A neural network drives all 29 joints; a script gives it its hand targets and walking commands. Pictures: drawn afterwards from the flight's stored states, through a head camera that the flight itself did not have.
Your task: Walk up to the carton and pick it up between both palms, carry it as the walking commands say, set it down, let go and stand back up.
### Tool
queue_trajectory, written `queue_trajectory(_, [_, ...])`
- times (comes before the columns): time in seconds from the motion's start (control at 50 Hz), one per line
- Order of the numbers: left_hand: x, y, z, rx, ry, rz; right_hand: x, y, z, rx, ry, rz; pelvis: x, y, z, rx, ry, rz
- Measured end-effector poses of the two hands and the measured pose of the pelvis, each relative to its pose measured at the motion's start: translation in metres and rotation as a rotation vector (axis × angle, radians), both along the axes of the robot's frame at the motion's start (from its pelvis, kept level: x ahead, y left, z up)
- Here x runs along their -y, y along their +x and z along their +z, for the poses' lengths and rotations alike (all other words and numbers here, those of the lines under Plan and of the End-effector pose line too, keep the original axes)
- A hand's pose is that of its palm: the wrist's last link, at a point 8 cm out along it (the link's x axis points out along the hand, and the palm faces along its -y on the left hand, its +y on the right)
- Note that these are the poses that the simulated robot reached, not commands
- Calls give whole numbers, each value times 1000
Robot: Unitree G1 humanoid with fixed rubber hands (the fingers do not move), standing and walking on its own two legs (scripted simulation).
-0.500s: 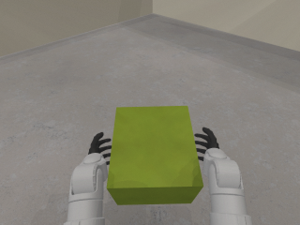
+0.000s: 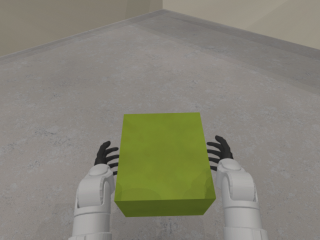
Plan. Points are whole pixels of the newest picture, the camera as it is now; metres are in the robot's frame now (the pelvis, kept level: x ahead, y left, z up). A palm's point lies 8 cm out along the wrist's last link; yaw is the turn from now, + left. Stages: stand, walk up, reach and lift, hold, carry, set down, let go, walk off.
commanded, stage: carry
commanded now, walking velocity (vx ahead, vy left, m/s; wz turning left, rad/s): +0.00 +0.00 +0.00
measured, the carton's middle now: (163, 164) +0.35 +0.00 -0.01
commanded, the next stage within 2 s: hold in 0.84 s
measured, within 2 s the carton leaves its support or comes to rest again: neither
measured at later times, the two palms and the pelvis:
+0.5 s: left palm (102, 169) +0.29 +0.15 +0.06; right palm (224, 163) +0.30 -0.15 +0.07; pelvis +0.00 +0.00 +0.00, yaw +0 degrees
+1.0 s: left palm (103, 173) +0.29 +0.15 +0.05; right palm (222, 162) +0.30 -0.15 +0.06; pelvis +0.00 +0.00 +0.00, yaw +0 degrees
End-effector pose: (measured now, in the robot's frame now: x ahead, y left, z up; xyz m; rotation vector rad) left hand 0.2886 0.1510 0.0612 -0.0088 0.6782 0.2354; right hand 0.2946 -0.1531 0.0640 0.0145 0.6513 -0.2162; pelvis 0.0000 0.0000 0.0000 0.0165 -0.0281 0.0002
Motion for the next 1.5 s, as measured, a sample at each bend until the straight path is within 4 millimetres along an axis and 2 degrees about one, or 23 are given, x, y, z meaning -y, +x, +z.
queue_trajectory(0.8, [-1,4,-3,-1,1,2,-1,5,0,9,6,4,0,3,0,-5,0,0])
queue_trajectory(0.9, [-1,5,-11,-10,9,-12,-1,7,-5,-1,-27,21,1,5,1,-6,2,1])
queue_trajectory(0.96, [-2,2,-17,-14,6,-8,-2,8,-4,-1,-42,34,3,5,2,-5,4,1])
queue_trajectory(1.06, [-5,-4,-13,11,4,14,-7,8,1,30,-51,59,5,2,3,9,7,1])
queue_trajectory(1.18, [-19,-26,-25,-28,-12,80,-21,4,-12,-8,-43,127,8,-4,4,33,10,2])
queue_trajectory(1.28, [-20,-35,-40,-57,-39,96,-20,-1,-27,-42,-18,143,8,-11,3,43,9,2])
queue_trajectory(1.38, [-18,-26,-44,-47,-66,102,-18,5,-29,-32,-4,117,6,-15,3,49,7,3])
queue_trajectory(1.5, [-25,-10,-41,-28,-51,111,-25,21,-27,-14,7,125,3,-10,3,46,3,3])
